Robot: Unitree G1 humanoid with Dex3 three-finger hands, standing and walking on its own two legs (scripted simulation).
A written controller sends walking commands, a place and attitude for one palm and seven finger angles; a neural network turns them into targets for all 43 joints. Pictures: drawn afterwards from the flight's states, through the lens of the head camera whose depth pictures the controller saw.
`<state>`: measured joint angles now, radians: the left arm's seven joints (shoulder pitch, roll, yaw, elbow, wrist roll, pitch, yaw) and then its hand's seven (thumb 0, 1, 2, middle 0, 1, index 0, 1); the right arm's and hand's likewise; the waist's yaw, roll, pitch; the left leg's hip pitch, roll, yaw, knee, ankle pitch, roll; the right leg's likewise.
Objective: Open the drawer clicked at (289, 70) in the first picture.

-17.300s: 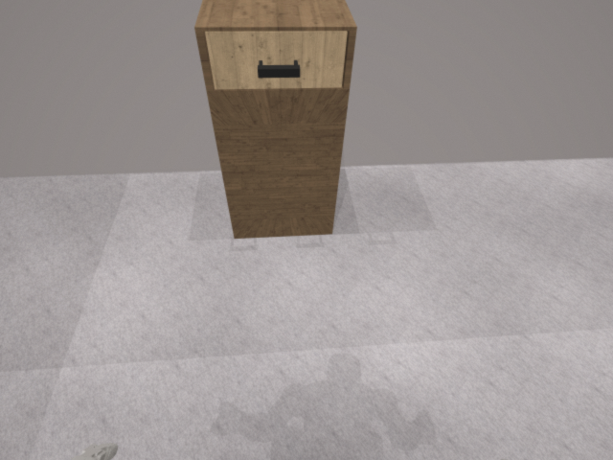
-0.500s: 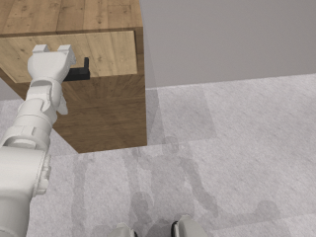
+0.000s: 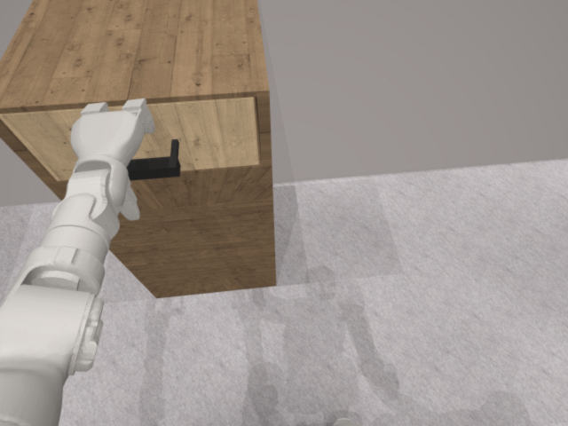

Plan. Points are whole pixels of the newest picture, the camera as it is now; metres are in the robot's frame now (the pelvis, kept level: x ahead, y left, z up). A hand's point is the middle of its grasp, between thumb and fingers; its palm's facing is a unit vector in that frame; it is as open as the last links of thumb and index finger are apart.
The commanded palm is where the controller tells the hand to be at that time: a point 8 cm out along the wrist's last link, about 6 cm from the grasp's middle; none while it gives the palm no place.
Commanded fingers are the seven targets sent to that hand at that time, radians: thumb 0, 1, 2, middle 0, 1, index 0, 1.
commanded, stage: lift the fingers back up to retry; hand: left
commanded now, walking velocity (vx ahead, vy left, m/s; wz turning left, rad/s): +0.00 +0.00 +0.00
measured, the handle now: (144, 158) +0.54 +0.21 +0.02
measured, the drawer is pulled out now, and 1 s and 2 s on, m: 0.00 0.00 0.00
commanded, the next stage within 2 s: re-aim the fingers above the handle in 0.26 s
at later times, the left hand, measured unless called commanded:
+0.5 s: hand (118, 159) +0.49 +0.22 +0.08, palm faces -0.02 -0.02 -1.00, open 13.8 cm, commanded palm +0.47 +0.22 +0.14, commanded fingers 0.00 -0.50 0.30 -0.30 -1.20 -0.30 -1.20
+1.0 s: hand (118, 155) +0.49 +0.22 +0.08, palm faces -0.02 -0.01 -1.00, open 13.8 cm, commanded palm +0.47 +0.22 +0.14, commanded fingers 0.00 -0.50 0.30 -0.30 -1.20 -0.30 -1.20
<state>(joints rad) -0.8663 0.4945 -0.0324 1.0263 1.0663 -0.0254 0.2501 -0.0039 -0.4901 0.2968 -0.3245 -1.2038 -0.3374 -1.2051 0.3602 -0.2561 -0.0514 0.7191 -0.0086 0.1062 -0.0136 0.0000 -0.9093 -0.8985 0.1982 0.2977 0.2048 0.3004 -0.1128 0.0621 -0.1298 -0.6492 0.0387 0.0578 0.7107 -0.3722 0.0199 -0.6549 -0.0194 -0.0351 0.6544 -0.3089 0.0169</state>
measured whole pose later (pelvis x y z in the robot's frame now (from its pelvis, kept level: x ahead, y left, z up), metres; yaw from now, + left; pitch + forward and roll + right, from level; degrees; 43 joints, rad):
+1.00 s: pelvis +0.00 -0.01 +0.01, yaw +0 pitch +16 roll -1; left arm -0.86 0.52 -0.02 1.02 1.08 -0.05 0.22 0.00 -0.49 0.30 -0.32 -1.20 -0.32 -1.20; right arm 0.36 -0.26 -0.06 0.71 0.00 0.10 -0.02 0.00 -0.91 -0.90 0.20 0.30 0.20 0.30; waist -0.10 0.06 -0.11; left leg -0.58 0.04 0.07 0.65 -0.35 0.01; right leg -0.60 -0.02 -0.03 0.62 -0.30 0.01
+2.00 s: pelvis +0.00 -0.01 +0.01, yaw +0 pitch +15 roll -1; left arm -0.83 0.51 -0.03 0.98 1.07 -0.06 0.20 0.00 -0.49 0.30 -0.32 -1.20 -0.32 -1.20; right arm 0.34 -0.26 -0.05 0.70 0.00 0.10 -0.03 0.00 -0.91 -0.90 0.20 0.30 0.20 0.30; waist -0.09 0.05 -0.11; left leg -0.57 0.04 0.06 0.65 -0.35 0.01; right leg -0.58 -0.02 -0.03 0.62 -0.30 0.01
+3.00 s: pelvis -0.01 -0.01 +0.00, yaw +0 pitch +17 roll -1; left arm -0.87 0.48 -0.03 1.07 1.10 -0.04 0.29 0.00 -0.49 0.30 -0.32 -1.20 -0.32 -1.20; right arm 0.33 -0.26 -0.06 0.72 -0.01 0.06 -0.02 0.00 -0.91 -0.90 0.20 0.30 0.20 0.30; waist -0.10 0.05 -0.12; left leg -0.65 0.04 0.06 0.71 -0.36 0.01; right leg -0.67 -0.02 -0.03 0.67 -0.30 0.01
